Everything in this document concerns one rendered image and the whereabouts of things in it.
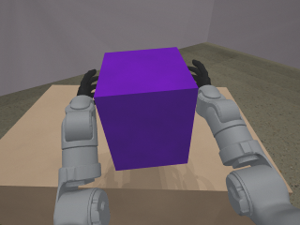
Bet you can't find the robot left upper arm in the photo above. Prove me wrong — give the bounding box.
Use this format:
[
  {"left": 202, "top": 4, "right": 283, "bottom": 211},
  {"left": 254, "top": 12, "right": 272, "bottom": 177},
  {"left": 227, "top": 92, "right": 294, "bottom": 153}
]
[{"left": 54, "top": 187, "right": 111, "bottom": 225}]

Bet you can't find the robot left hand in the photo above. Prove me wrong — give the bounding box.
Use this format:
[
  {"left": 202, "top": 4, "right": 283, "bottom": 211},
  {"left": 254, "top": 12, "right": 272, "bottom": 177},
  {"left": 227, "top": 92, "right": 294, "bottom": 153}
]
[{"left": 77, "top": 69, "right": 99, "bottom": 105}]

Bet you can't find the pedestal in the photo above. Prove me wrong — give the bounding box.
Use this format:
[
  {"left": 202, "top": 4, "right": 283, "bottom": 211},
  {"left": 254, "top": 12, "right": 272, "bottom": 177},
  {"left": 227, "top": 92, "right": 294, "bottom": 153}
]
[{"left": 0, "top": 84, "right": 293, "bottom": 225}]

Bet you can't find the carton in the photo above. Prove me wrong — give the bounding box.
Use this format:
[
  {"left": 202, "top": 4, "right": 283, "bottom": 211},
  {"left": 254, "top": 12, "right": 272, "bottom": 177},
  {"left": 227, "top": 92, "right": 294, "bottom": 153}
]
[{"left": 94, "top": 47, "right": 199, "bottom": 171}]

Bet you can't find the robot right hand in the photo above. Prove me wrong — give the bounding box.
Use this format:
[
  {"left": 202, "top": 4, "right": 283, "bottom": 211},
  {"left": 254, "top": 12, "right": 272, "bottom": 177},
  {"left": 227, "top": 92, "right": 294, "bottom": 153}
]
[{"left": 187, "top": 59, "right": 212, "bottom": 89}]

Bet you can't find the robot right forearm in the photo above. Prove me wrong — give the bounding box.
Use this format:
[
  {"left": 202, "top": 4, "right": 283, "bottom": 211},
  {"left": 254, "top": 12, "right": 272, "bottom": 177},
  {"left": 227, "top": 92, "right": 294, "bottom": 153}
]
[{"left": 196, "top": 84, "right": 290, "bottom": 200}]

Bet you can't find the robot left forearm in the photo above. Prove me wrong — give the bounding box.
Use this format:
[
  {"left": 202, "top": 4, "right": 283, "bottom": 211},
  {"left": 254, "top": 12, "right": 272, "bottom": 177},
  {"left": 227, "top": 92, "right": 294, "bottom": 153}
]
[{"left": 53, "top": 95, "right": 101, "bottom": 225}]

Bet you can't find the robot right upper arm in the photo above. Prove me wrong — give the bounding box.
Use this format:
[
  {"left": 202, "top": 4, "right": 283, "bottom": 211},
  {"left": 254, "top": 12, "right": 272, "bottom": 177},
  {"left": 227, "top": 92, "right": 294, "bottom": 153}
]
[{"left": 226, "top": 164, "right": 300, "bottom": 225}]

